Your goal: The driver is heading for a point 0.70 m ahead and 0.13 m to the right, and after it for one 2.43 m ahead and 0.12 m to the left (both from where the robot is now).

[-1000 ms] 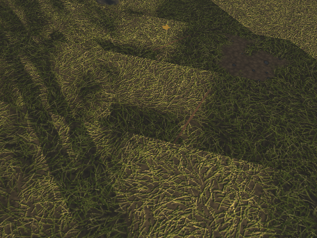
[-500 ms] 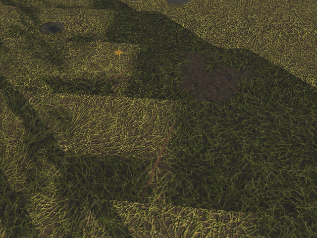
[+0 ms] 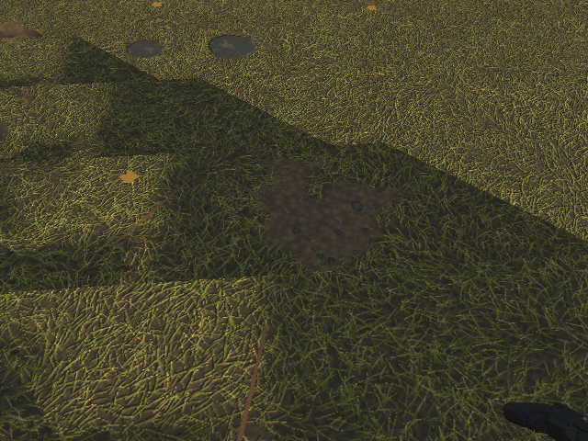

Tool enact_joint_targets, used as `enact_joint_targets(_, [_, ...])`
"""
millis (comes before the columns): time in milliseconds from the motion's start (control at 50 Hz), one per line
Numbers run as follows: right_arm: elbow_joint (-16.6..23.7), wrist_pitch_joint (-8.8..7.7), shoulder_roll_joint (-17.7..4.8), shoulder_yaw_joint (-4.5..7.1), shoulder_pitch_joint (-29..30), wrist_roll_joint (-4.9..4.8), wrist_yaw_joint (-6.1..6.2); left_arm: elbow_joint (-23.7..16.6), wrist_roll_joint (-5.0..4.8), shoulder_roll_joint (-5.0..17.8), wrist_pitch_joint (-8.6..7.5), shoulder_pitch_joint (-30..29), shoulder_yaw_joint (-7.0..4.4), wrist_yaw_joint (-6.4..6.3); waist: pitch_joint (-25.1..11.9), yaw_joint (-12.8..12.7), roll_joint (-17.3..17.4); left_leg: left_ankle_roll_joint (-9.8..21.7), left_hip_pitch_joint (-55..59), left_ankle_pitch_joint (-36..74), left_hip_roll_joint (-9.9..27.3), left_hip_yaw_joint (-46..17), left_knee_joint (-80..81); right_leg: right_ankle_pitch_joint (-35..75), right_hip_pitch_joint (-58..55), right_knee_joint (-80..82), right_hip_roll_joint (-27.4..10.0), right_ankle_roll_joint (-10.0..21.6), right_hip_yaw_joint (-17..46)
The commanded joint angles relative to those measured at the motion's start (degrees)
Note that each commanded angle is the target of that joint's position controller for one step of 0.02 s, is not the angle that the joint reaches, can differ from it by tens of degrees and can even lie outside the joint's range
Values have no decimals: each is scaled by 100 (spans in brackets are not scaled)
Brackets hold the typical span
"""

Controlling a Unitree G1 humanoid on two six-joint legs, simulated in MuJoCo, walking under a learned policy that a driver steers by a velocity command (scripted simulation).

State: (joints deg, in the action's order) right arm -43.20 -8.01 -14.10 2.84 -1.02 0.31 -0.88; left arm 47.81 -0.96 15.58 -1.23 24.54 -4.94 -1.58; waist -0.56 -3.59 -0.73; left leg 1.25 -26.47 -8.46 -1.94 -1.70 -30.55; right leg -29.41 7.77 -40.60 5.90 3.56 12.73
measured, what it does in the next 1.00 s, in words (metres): goes down, turning right: right foot, then left foot 0.16 m lower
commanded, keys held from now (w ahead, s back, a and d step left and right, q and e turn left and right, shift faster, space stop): w+e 0.56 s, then w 0.20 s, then w+q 0.14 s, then q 0.10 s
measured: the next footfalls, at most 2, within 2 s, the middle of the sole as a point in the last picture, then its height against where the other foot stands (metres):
right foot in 0.52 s outside the picture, level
left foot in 0.96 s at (378, 387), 0.16 m lower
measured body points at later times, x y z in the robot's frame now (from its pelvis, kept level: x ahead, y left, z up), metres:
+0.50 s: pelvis +0.23 -0.05 -0.01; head +0.25 -0.06 +0.44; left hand +0.49 +0.14 -0.09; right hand +0.17 -0.34 -0.13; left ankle +0.11 +0.12 -0.72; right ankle +0.27 -0.19 -0.69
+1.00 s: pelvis +0.54 -0.17 -0.13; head +0.57 -0.17 +0.32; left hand +0.64 +0.08 -0.26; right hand +0.64 -0.45 -0.22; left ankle +0.66 -0.14 -0.87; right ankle +0.30 -0.19 -0.67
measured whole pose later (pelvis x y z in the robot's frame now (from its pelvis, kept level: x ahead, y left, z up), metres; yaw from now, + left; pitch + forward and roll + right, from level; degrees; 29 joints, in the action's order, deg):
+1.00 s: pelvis +0.54 -0.17 -0.13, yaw -22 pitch +3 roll -3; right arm -42.0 -6.1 -12.3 1.6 -4.8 0.7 -4.4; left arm 47.2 -0.2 13.3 -3.9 25.5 -3.4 -2.5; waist -0.7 -2.5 2.3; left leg 5.6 -23.9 7.7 -1.6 -1.4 -21.6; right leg -40.0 17.4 -85.3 3.1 3.7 -2.5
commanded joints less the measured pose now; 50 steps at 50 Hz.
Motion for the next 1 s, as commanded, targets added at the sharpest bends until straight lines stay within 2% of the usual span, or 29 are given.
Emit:
enact_joint_targets(20, [-62, 71, -1016, 348, -1909, -107, -14, -484, -161, 539, -120, 691, -14, 21, -1356, 715, 1650, 1430, 4288, -2095, 2551, -4279, 1325, -351, 3754, -3550, -358, -72, -133])
enact_joint_targets(40, [12, 103, -757, 276, -1564, -84, 1, -579, -104, 926, -65, -22, -131, 5, -565, 811, 841, 1156, 3437, -1857, 2315, -3265, 1407, 326, 3782, -3689, -553, -81, -257])
enact_joint_targets(60, [86, 128, -656, 208, -1122, 16, -26, -612, -53, 943, 12, -277, -171, -19, -99, 633, 389, 1064, 2466, -948, 2059, -2453, 1544, 783, 3416, -3527, -752, -122, -345])
enact_joint_targets(80, [55, 131, -564, 180, -907, 46, -40, -671, -1, 848, 50, -345, -190, -31, 94, 497, 485, 1065, 1997, -445, 1871, -1949, 1653, 1005, 3218, -3269, -931, -143, -312])
enact_joint_targets(120, [-42, 82, -488, 176, -884, 34, -55, -758, -70, 598, 121, -292, -183, 2, 132, 355, 666, 953, 1663, -65, 1644, -1262, 1903, 1165, 2849, -2789, -1205, -106, -379])
enact_joint_targets(160, [-167, 34, -648, 242, -1021, -43, -51, -913, -77, 445, 173, -528, -153, 20, 188, 382, 596, 1022, 1795, 343, 1703, -904, 2094, 1356, 3091, -2344, -1325, -77, -433])
enact_joint_targets(260, [-387, 126, -1070, 372, -1218, -34, -1, -1214, -4, 265, 127, -947, -81, 208, 1, 513, 382, 1097, 2236, 1692, 1645, 65, 2064, 2568, 3201, -1213, -1362, -156, -685])
enact_joint_targets(300, [-452, 151, -1124, 373, -1316, 50, 38, -1239, 30, 443, 112, -913, -152, 255, -159, 521, 309, 1128, 2545, 2503, 1871, 265, 1765, 3116, 3267, -1576, -1378, -151, -634])
enact_joint_targets(440, [-502, 291, -1136, 344, -1731, -92, 32, -1675, -16, 490, 162, -1834, -145, 444, 434, 787, 682, 801, 3090, 3003, 1937, 860, 671, 2363, 3758, -1733, -1125, -17, -1384])
enact_joint_targets(460, [-418, 302, -1235, 361, -1546, -143, 37, -1665, -4, 536, 199, -1653, -172, 450, 401, 608, 720, 723, 2802, 3775, 1902, 1068, 376, 2078, 3157, -1604, -942, 61, -1667])
enact_joint_targets(500, [-162, 242, -1487, 398, -839, -265, 2, -1348, -1, 807, 272, -258, -341, 387, -225, -328, 886, 573, 1556, 5450, 1741, 1391, -1191, 1757, 466, -1332, -336, 311, -2275])
enact_joint_targets(520, [5, 168, -1538, 411, -225, -416, -52, -901, -75, 1052, 324, 1017, -519, 336, -661, -1038, 1081, 163, 1047, 4107, 1873, 1140, -2665, 2720, -850, -678, -721, 523, -1386])
enact_joint_targets(540, [160, 12, -973, 293, 296, -254, -118, -524, -96, 1392, 279, 1710, -585, 256, 38, -1566, -665, -39, -760, -604, 537, 1299, -5649, 3911, -1665, 488, -504, 966, -1531])
enact_joint_targets(560, [609, -199, -387, 111, -917, -263, -198, -852, 8, 1743, 123, 622, -416, 266, -278, 6, -2622, 18, -2266, -2906, -1, 263, -6330, 3983, -1719, 1311, -1636, 2024, 1761])
enact_joint_targets(580, [396, -208, -958, 204, -926, -272, -195, -1101, -99, 1218, -53, 352, -267, 410, -274, -136, -1444, 138, -2211, -2525, 233, -274, -5750, 3902, -1140, 1757, -1933, 2013, 2038])
enact_joint_targets(600, [340, -137, -946, 227, -1006, -359, -220, -887, -147, 1065, -104, 406, -248, 448, -126, 92, -754, 203, -2472, -2237, 388, -245, -5149, 2580, -961, 1828, -2073, 1892, 2205])
enact_joint_targets(620, [310, -37, -879, 209, -708, -224, -142, -961, -113, 917, -149, -24, -193, 459, 11, 262, 559, 292, -1996, -1968, 572, -291, -4326, 1436, -121, 1855, -1955, 1628, 2134])
enact_joint_targets(640, [243, 17, -808, 197, -876, -209, -151, -1009, -2, 998, -224, -334, -206, 407, 29, 457, 139, 282, -2008, -1810, 805, -545, -4088, 1701, 251, 1444, -2352, 1761, 2476])
enact_joint_targets(660, [202, 101, -1017, 255, -782, -222, -167, -1136, 77, 880, -364, -552, -129, 382, 218, 471, 357, 280, -1852, -1281, 891, -586, -3640, 1796, 830, 1241, -2202, 1630, 2110])
enact_joint_targets(680, [340, 128, -1080, 285, -390, -178, -217, -1075, 44, 723, -457, -547, -82, 235, 409, 413, 116, 297, -1631, -280, 922, -621, -2694, 1211, 1355, 1234, -1753, 1287, 1341])
enact_joint_targets(700, [482, 110, -758, 184, -67, -3, -265, -965, 39, 696, -461, -558, -75, 58, 346, 421, -153, 271, -1226, 843, 781, -360, -1947, 811, 1775, 1219, -1365, 1141, 863])
enact_joint_targets(740, [446, 99, -423, 66, 4, 189, -383, -794, 91, 578, -386, -318, -20, -208, 121, 356, -68, 294, -105, 3252, 402, 50, -1041, 940, 2524, 967, -845, 929, -28])
enact_joint_targets(800, [565, 193, -268, -47, 160, 15, -417, -632, -19, 652, -352, 3, -37, -180, 32, 183, -91, 293, 298, 3766, 256, 96, -450, 685, 2370, 674, -914, 764, -177])
enact_joint_targets(880, [777, 204, -313, -59, 708, -78, -409, -347, -62, 255, -258, 537, 33, -174, 336, -217, -116, 279, -858, 3340, 428, -205, 560, 1108, 582, -529, -1189, 571, -119])
enact_joint_targets(920, [554, 197, -370, -21, 163, -98, -413, -315, -43, 196, -193, 440, 67, -228, 408, -60, -317, 241, -864, 3214, 578, -342, 1164, 2012, 35, -1303, -1288, 471, -298])
enact_joint_targets(940, [309, 184, -442, 47, -564, -70, -417, -261, -16, 194, -184, 282, 65, -222, 210, 289, -310, 343, -160, 3245, 557, -201, 1426, 2553, 204, -2045, -1249, 411, -526])
enact_joint_targets(960, [-96, 205, -546, 148, -2150, 8, -385, -291, 14, 180, -289, -425, 58, -193, -351, 1300, -123, 726, 1478, 4213, 507, 99, 1729, 2840, 672, -4290, -608, 101, -1403])
enact_joint_targets(980, [-580, 272, -537, 157, -3246, 56, -319, -420, 296, -54, -444, -399, 74, -47, -801, 1426, 944, 964, 4038, 6249, 962, -391, 736, -955, 3163, -6629, 52, -252, -2111])
enact_joint_targets(1000, [-441, 255, -1069, 196, -2968, 185, -204, -802, 77, 95, -580, 465, 228, 82, -1587, 750, 1690, 1725, 6047, 7480, 1995, -2054, -667, -1123, 4926, -6589, -301, -369, -630])
Keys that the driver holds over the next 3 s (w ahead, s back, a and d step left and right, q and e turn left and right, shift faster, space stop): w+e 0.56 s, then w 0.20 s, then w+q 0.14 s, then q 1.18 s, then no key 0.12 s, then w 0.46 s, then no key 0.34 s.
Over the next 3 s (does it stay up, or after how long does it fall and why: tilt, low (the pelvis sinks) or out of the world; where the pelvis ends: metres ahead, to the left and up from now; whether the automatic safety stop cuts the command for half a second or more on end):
stays up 0.86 -0.11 -0.15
